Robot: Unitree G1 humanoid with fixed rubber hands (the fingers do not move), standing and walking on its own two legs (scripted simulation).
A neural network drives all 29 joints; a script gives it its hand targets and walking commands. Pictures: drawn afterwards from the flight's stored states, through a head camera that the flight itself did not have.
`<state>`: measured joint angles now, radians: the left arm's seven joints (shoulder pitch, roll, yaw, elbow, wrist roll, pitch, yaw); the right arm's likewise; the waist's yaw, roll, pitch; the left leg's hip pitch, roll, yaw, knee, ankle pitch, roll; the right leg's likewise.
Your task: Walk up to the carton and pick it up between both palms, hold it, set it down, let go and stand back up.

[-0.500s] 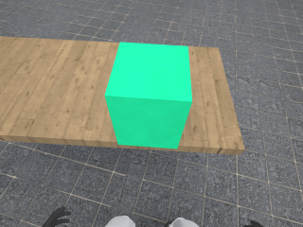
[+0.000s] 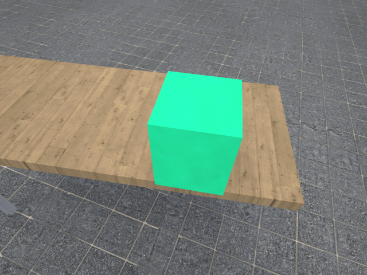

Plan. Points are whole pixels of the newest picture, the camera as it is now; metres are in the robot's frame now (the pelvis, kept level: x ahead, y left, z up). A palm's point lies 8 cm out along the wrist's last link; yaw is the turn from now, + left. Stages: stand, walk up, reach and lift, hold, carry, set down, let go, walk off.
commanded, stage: walk up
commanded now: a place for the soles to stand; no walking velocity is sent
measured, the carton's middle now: (196, 134) +0.48 -0.03 +0.01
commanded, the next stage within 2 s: reach and lift in 1.52 s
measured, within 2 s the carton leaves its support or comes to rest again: neither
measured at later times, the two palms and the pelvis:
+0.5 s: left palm out of the picture +0.08 +0.24 -0.11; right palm out of the picture +0.06 -0.27 -0.11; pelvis +0.01 -0.01 +0.00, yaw +1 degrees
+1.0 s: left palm out of the picture +0.06 +0.26 -0.11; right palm out of the picture +0.07 -0.26 -0.12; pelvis +0.02 +0.00 +0.00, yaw +1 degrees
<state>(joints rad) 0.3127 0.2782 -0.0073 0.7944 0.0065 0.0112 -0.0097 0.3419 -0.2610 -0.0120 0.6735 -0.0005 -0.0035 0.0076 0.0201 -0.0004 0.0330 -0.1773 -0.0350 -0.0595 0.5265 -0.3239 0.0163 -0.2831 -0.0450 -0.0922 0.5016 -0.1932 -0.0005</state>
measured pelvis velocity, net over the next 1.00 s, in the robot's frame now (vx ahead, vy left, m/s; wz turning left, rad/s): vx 0.02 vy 0.00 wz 0.01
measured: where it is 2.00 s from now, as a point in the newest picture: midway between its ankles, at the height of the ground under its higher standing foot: outside the picture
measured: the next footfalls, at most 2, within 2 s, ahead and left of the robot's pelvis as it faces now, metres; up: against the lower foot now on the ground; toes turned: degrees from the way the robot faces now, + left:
none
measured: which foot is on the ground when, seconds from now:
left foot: down 0.00-1.00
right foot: down 0.00-1.00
